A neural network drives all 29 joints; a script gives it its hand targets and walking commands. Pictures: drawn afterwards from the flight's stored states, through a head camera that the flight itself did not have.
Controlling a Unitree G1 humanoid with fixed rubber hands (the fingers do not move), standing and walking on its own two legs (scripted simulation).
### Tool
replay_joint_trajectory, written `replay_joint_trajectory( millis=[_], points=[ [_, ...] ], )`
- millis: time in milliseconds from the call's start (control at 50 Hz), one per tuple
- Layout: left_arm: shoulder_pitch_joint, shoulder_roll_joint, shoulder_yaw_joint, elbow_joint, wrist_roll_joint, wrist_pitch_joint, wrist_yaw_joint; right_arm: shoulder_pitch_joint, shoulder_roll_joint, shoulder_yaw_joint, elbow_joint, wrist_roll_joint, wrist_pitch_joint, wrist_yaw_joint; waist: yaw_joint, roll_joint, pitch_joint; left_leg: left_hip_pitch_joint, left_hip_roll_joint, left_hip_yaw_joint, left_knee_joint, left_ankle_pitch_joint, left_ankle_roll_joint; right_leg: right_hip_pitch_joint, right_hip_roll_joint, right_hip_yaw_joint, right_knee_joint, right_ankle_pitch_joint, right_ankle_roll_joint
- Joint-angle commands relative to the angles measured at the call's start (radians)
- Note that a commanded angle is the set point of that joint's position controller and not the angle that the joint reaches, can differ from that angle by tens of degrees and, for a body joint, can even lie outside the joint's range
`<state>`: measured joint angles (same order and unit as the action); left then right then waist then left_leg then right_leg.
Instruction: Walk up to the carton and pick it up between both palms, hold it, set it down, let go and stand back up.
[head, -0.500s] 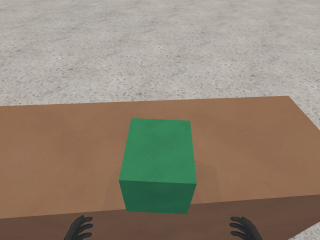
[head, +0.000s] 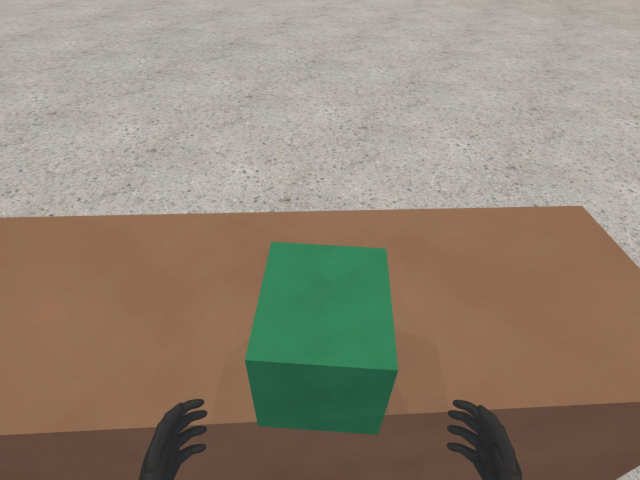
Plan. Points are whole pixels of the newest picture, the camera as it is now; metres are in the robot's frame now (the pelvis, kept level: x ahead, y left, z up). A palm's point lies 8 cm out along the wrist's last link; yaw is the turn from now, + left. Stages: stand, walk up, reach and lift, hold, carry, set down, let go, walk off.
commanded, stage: reach and lift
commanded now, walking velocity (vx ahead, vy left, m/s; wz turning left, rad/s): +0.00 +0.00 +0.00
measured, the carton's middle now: (323, 335) +0.36 +0.00 -0.04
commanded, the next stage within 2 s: none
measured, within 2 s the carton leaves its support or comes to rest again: neither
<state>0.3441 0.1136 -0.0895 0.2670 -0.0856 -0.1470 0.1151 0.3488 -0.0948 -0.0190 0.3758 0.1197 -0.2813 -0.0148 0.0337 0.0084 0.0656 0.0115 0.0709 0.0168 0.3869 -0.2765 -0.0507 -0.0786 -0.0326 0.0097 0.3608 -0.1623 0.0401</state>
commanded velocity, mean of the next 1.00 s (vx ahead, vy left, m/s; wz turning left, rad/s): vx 0.00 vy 0.00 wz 0.00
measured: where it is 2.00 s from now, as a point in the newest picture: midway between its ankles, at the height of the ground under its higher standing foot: outside the picture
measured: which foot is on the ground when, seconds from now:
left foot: down 0.00-1.00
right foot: down 0.00-1.00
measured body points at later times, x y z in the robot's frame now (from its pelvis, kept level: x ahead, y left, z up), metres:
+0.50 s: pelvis +0.00 +0.00 +0.00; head +0.00 +0.00 +0.45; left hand +0.25 +0.19 +0.02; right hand +0.25 -0.20 +0.02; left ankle -0.03 +0.15 -0.74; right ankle +0.03 -0.15 -0.74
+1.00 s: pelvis +0.00 +0.00 +0.00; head +0.03 +0.01 +0.45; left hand +0.33 +0.19 +0.06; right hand +0.33 -0.20 +0.06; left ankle -0.03 +0.15 -0.74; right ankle +0.03 -0.15 -0.74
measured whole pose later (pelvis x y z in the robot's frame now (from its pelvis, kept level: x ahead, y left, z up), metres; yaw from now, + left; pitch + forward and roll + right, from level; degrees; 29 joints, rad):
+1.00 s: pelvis +0.00 +0.00 +0.00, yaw -1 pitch -2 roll -1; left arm -0.18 0.09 0.09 0.09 -0.10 0.38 0.10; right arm -0.20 -0.22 0.02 0.33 0.24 0.03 -0.12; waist 0.02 0.00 0.08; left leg -0.06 0.07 0.02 0.34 -0.25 -0.05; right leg -0.14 -0.02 0.04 0.29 -0.12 0.04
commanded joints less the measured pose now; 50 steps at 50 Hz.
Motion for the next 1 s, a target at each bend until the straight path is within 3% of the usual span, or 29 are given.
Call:
replay_joint_trajectory(
  millis=[0, 120, 420, 700, 820, 840, 880, 980],
  points=[
    [-0.119, 0.047, 0.021, -0.188, -0.002, -0.073, 0.014, -0.104, -0.077, -0.03, -0.196, 0.011, -0.061, -0.004, 0.004, 0.011, -0.036, -0.188, -0.078, 0.034, -0.104, 0.15, -0.005, 0.127, 0.08, 0.0, -0.049, 0.042, -0.067],
    [-0.213, 0.041, 0.017, -0.195, -0.027, -0.042, 0.029, -0.201, -0.087, -0.026, -0.223, 0.019, -0.022, -0.003, 0.003, -0.016, -0.061, -0.198, -0.075, 0.037, -0.119, 0.101, 0.006, 0.137, 0.074, 0.006, -0.045, 0.022, -0.061],
    [-0.411, 0.016, 0.071, -0.332, -0.011, 0.2, 0.018, -0.388, -0.111, -0.033, -0.303, 0.033, 0.13, -0.047, -0.008, -0.016, -0.113, -0.123, -0.092, 0.051, -0.131, 0.198, 0.014, 0.138, 0.076, 0.005, -0.071, 0.092, -0.051],
    [-0.565, 0.021, 0.14, -0.44, -0.011, 0.361, -0.004, -0.576, -0.176, -0.02, -0.362, 0.071, 0.19, -0.084, -0.009, -0.017, -0.262, -0.058, -0.096, 0.058, -0.087, 0.386, 0.0, 0.181, 0.101, -0.015, -0.048, 0.305, -0.04],
    [-0.677, 0.032, 0.174, -0.414, -0.012, 0.428, -0.014, -0.707, -0.211, -0.015, -0.314, 0.096, 0.23, -0.096, -0.006, -0.013, -0.299, -0.069, -0.095, 0.062, -0.074, 0.402, -0.003, 0.176, 0.106, -0.023, -0.042, 0.321, -0.038],
    [-0.692, 0.021, 0.168, -0.421, -0.014, 0.437, -0.015, -0.72, -0.214, -0.012, -0.298, 0.104, 0.236, -0.098, -0.018, -0.014, -0.302, -0.057, -0.096, 0.061, -0.076, 0.405, -0.002, 0.173, 0.108, -0.024, -0.043, 0.337, -0.036],
    [-0.756, 0.034, 0.184, -0.404, -0.014, 0.457, -0.018, -0.783, -0.227, -0.008, -0.282, 0.113, 0.251, -0.103, -0.003, -0.01, -0.316, -0.073, -0.096, 0.068, -0.077, 0.389, -0.003, 0.174, 0.108, -0.027, -0.043, 0.317, -0.035],
    [-0.864, 0.045, 0.192, -0.377, -0.014, 0.493, -0.02, -0.902, -0.255, -0.014, -0.234, 0.128, 0.273, -0.109, -0.028, 0.001, -0.371, -0.072, -0.099, 0.068, -0.061, 0.396, -0.007, 0.164, 0.115, -0.037, -0.039, 0.338, -0.034]
  ],
)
